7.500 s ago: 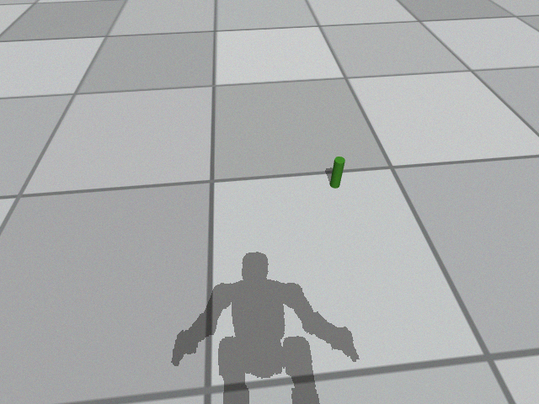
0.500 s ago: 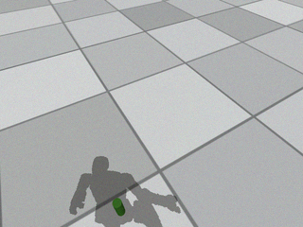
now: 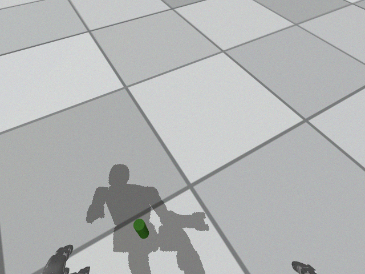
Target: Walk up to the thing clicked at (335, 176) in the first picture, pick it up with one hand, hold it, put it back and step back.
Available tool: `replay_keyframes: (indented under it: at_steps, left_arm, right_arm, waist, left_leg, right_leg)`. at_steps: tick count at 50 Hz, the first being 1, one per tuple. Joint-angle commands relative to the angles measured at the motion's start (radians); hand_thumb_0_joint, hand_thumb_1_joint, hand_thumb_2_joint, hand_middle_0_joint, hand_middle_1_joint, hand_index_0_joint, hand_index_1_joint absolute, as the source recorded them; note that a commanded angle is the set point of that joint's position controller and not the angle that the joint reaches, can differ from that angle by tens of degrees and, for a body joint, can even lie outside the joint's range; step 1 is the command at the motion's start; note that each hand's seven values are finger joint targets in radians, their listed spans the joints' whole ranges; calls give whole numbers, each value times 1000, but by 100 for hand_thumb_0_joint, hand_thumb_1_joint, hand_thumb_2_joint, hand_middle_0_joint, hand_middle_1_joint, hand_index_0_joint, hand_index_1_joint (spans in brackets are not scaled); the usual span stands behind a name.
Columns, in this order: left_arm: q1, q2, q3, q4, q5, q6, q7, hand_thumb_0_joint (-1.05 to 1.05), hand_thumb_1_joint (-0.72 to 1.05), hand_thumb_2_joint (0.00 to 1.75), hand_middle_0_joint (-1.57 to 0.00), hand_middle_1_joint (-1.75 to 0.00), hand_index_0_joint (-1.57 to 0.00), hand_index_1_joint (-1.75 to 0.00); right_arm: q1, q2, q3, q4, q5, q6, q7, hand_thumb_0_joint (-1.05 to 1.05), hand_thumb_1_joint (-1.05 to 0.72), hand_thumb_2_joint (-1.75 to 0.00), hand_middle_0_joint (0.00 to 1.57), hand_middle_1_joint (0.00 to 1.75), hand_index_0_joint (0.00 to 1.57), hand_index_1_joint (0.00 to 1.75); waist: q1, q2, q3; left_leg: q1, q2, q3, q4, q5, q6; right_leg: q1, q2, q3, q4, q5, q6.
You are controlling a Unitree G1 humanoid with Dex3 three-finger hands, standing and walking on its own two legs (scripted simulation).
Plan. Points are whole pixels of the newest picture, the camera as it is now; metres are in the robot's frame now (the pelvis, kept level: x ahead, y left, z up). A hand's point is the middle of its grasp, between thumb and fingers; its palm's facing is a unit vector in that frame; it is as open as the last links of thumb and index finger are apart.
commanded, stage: go down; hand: left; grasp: from the side
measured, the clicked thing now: (141, 229) +0.38 +0.21 -0.68
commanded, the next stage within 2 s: none
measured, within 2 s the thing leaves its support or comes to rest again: neither
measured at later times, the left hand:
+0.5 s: hand out of the picture +0.15 +0.28 -0.18, palm faces +0.05 -0.95 -0.32, open 17.1 cm
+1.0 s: hand (71, 272) +0.16 +0.31 -0.23, palm faces +0.12 -0.95 -0.28, open 17.3 cm
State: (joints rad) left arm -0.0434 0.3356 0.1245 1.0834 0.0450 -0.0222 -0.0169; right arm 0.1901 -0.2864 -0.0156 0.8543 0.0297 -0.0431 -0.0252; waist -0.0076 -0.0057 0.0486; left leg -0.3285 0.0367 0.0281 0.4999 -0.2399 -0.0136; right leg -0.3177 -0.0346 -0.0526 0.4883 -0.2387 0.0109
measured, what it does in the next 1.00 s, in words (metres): lowers itself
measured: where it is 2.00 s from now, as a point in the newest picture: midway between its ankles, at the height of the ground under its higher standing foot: outside the picture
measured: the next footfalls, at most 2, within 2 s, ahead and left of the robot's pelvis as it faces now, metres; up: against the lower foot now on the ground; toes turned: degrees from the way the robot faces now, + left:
none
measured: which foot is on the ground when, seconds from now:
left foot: down 0.00-1.00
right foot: down 0.00-1.00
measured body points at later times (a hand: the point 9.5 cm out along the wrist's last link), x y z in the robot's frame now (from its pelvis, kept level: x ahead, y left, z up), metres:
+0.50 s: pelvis +0.00 +0.02 -0.06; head +0.07 +0.03 +0.39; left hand +0.14 +0.33 -0.16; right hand +0.14 -0.25 -0.15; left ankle +0.01 +0.13 -0.74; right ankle +0.01 -0.13 -0.74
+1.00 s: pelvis -0.02 +0.01 -0.12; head +0.09 +0.04 +0.32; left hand +0.16 +0.36 -0.21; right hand +0.15 -0.24 -0.20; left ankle +0.01 +0.13 -0.74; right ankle +0.01 -0.13 -0.74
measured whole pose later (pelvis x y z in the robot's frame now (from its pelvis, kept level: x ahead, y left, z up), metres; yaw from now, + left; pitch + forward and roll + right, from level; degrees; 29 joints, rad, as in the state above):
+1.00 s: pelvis -0.02 +0.01 -0.12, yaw +0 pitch +21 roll -3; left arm 0.17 0.41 0.34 0.52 -0.04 0.07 -0.18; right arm 0.22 -0.25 0.00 0.55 0.00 -0.23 -0.07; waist -0.03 0.00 -0.14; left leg -1.12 0.05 -0.02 1.32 -0.57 0.00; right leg -1.08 -0.04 -0.06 1.26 -0.55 0.02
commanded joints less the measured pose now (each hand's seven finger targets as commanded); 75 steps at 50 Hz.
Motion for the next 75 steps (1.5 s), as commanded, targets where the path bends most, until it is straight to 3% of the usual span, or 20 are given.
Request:
replay_keyframes:
  at_steps: [1, 3, 6, 10, 11, 15, 16, 24, 27, 30, 33, 34, 35, 38, 40, 46, 54, 57, 59, 75]
  left_arm:
    - [80, 245, 127, -87, 36, 16, -2, 0, 11, 16, -4, -8, -5, -6]
    - [62, 217, 126, -126, 33, 46, -8, 0, -2, 12, -5, -7, -6, -6]
    - [22, 249, 152, -203, 33, 58, -22, 0, -17, 10, -6, -7, -6, -6]
    - [132, 217, 168, -273, 21, 64, -44, 0, -37, 6, -8, -9, -8, -9]
    - [67, 207, 140, -393, 17, 55, -52, 0, -40, 5, -8, -8, -8, -8]
    - [169, 201, 162, -433, 9, 83, -51, 0, -55, 0, -9, -8, -9, -8]
    - [118, 202, 150, -556, 7, 82, -52, 0, -57, 1, -9, -8, -9, -8]
    - [286, 213, 183, -679, -6, 186, -45, 0, -61, 0, -10, -8, -9, -8]
    - [278, 213, 179, -796, -14, 210, -50, 0, -61, 0, -10, -7, -9, -7]
    - [355, 187, 178, -761, -19, 236, -52, 0, -61, 1, -9, -7, -9, -7]
    - [323, 214, 192, -873, -27, 233, -60, 0, -61, 2, -9, -8, -9, -8]
    - [384, 179, 180, -785, -27, 243, -62, 0, -59, 1, -9, -7, -9, -7]
    - [331, 214, 202, -884, -33, 232, -61, 0, -56, 5, -8, -9, -8, -9]
    - [382, 199, 206, -847, -41, 223, -69, 0, -55, 4, -8, -7, -8, -8]
    - [321, 221, 222, -897, -47, 203, -74, 0, -53, 5, -8, -7, -7, -7]
    - [174, 287, 308, -712, -82, 72, -138, 0, -54, 3, -8, -7, -8, -7]
    - [-23, 381, 382, -577, -136, -188, -297, 0, -57, 5, -7, -9, -7, -9]
    - [-45, 471, 467, -497, -150, -223, -327, 0, -55, 6, -6, -9, -6, -9]
    - [-54, 479, 494, -448, -164, -242, -349, 0, -56, 6, -7, -9, -6, -9]
    - [-414, 687, 619, -306, -209, -396, -529, 0, -48, 7, -6, -8, -6, -8]
  right_arm:
    - [65, -151, -71, -163, -7, -34, -12, 0, -92, -90, 20, 30, 20, 30]
    - [65, -140, -73, -187, -5, -37, -10, 0, -90, -90, 20, 30, 20, 30]
    - [40, -139, -75, -241, -9, -45, -4, 0, -89, -90, 20, 30, 20, 30]
    - [61, -127, -77, -289, -10, -66, -6, 0, -87, -89, 20, 30, 20, 30]
    - [64, -131, -84, -299, -10, -73, -8, 0, -87, -89, 20, 30, 20, 30]
    - [62, -125, -79, -333, -11, -94, -17, 0, -86, -89, 20, 30, 20, 30]
    - [60, -123, -83, -347, -12, -100, -20, 0, -87, -89, 20, 30, 20, 30]
    - [62, -123, -70, -375, -13, -133, -51, 0, -87, -89, 20, 30, 20, 30]
    - [31, -115, -65, -410, -16, -148, -58, 0, -86, -89, 20, 30, 20, 30]
    - [43, -101, -53, -408, -18, -158, -62, 0, -86, -89, 20, 30, 20, 30]
    - [38, -106, -59, -435, -20, -171, -70, 0, -87, -89, 20, 30, 20, 30]
    - [51, -105, -57, -422, -21, -175, -71, 0, -87, -89, 20, 30, 20, 30]
    - [35, -101, -56, -444, -21, -179, -72, 0, -88, -89, 20, 30, 20, 30]
    - [51, -99, -57, -431, -24, -187, -74, 0, -89, -90, 20, 30, 20, 30]
    - [35, -99, -56, -450, -25, -195, -77, 0, -90, -90, 20, 30, 20, 30]
    - [42, -121, -59, -404, -31, -225, -70, 0, -92, -90, 20, 30, 20, 30]
    - [33, -163, -57, -384, -30, -234, -57, 0, -89, -90, 20, 30, 20, 30]
    - [29, -191, -56, -367, -28, -217, -52, 0, -88, -90, 20, 30, 20, 30]
    - [32, -192, -54, -351, -31, -206, -47, 0, -89, -90, 20, 30, 20, 30]
    - [21, -235, -31, -282, -50, -183, -47, 0, -89, -90, 20, 30, 20, 30]
  waist:
    - [34, 33, -285]
    - [19, 35, -267]
    - [13, 19, -256]
    - [3, 30, -297]
    - [-7, 58, -320]
    - [-19, 47, -310]
    - [-12, 69, -342]
    - [-28, 81, -349]
    - [-24, 117, -345]
    - [-27, 92, -321]
    - [-33, 127, -370]
    - [-40, 98, -362]
    - [-28, 97, -369]
    - [-33, 103, -387]
    - [-36, 106, -388]
    - [-42, 65, -386]
    - [-7, 149, -583]
    - [26, 157, -648]
    - [27, 123, -660]
    - [-7, 141, -758]
  left_leg:
    - [5, -55, 16, 31, 197, 14]
    - [-26, -51, 9, 54, 204, 15]
    - [-103, -41, 3, 128, 152, 13]
    - [-159, -29, -5, 208, 109, 15]
    - [-152, -26, -10, 220, 111, 13]
    - [-224, -13, -27, 279, 62, 14]
    - [-220, -11, -32, 287, 49, 12]
    - [-280, -3, -49, 363, 64, 10]
    - [-307, 2, -64, 371, 3, 6]
    - [-358, 0, -73, 388, -62, 12]
    - [-354, 0, -67, 421, -33, 11]
    - [-367, 4, -77, 427, -10, 9]
    - [-388, -4, -65, 446, -15, 14]
    - [-399, -1, -67, 474, 4, 13]
    - [-425, -3, -68, 495, -23, 15]
    - [-596, -9, -63, 633, -82, 26]
    - [-721, -6, -99, 787, -179, 14]
    - [-730, -1, -115, 832, -140, 11]
    - [-798, -8, -106, 885, -118, 18]
    - [-1036, -8, -102, 1119, -265, 31]
  right_leg:
    - [65, 25, 14, 34, 187, -32]
    - [29, 26, 12, 55, 192, -29]
    - [-62, 33, 4, 119, 122, -29]
    - [-149, 36, 4, 207, 76, -28]
    - [-171, 35, 3, 228, 77, -31]
    - [-249, 38, -3, 292, 28, -28]
    - [-263, 36, -1, 304, 12, -31]
    - [-326, 37, -6, 379, 12, -27]
    - [-376, 37, -8, 402, -44, -28]
    - [-405, 35, -9, 416, -85, -24]
    - [-421, 37, -7, 443, -64, -26]
    - [-426, 38, -13, 460, -52, -26]
    - [-431, 36, -10, 456, -56, -26]
    - [-459, 38, -10, 490, -46, -27]
    - [-490, 35, -7, 504, -65, -27]
    - [-628, 28, 6, 630, -110, -26]
    - [-873, 14, 22, 854, -197, -37]
    - [-929, 18, 11, 915, -183, -41]
    - [-936, 17, 15, 939, -165, -42]
    - [-1162, 22, 19, 1130, -281, -43]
